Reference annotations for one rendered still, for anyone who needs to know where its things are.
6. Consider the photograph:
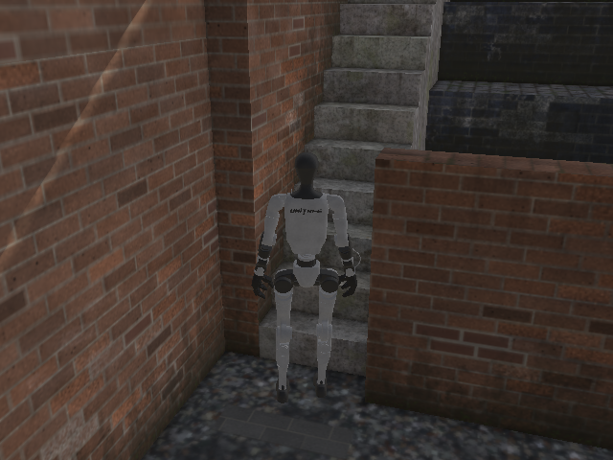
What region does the left robot hand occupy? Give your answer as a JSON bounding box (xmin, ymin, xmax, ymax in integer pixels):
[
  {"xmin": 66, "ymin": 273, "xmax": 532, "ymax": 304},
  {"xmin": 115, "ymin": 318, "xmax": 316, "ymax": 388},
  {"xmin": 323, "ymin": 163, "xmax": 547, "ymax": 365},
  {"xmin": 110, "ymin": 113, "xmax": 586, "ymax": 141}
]
[{"xmin": 251, "ymin": 273, "xmax": 274, "ymax": 299}]

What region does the left robot upper arm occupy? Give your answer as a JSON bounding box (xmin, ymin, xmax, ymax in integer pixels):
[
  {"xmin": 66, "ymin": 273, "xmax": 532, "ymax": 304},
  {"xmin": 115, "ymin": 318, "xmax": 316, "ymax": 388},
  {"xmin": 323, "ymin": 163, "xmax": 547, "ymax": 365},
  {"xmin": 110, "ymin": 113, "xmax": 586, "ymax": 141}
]
[{"xmin": 261, "ymin": 194, "xmax": 286, "ymax": 246}]

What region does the robot right forearm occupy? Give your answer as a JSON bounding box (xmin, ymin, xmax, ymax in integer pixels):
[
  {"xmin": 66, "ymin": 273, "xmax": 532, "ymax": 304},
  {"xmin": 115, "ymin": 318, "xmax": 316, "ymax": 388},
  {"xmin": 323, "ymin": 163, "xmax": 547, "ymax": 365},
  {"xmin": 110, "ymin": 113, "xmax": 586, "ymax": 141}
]
[{"xmin": 338, "ymin": 233, "xmax": 355, "ymax": 277}]

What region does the robot left foot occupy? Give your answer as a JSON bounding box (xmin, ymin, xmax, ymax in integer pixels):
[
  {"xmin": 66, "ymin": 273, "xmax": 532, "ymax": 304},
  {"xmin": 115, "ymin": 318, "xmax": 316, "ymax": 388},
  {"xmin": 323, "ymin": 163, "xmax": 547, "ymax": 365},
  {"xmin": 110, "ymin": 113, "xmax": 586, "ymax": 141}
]
[{"xmin": 276, "ymin": 378, "xmax": 290, "ymax": 403}]

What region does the right robot upper arm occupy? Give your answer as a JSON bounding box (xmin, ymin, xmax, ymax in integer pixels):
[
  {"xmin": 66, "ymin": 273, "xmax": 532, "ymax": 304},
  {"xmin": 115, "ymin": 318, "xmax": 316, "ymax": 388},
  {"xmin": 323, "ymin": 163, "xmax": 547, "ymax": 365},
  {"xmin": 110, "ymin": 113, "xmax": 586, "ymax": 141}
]
[{"xmin": 327, "ymin": 194, "xmax": 349, "ymax": 247}]

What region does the left robot shin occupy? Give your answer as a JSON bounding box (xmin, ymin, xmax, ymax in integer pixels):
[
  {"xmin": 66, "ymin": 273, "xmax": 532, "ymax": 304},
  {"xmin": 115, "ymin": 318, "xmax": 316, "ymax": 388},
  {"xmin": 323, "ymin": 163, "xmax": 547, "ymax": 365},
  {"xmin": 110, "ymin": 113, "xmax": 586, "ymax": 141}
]
[{"xmin": 276, "ymin": 326, "xmax": 289, "ymax": 390}]

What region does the right robot hand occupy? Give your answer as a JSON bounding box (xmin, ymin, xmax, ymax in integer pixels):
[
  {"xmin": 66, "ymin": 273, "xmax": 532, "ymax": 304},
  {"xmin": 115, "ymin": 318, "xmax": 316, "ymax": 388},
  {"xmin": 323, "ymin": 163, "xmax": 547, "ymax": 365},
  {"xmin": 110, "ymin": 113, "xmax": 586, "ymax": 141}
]
[{"xmin": 338, "ymin": 273, "xmax": 357, "ymax": 297}]

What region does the robot left forearm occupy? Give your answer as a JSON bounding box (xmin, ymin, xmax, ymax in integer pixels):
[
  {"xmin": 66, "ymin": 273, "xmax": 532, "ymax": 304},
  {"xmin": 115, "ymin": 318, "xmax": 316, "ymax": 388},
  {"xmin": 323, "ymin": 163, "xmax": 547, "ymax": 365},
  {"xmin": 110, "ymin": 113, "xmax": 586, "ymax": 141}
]
[{"xmin": 254, "ymin": 231, "xmax": 272, "ymax": 276}]

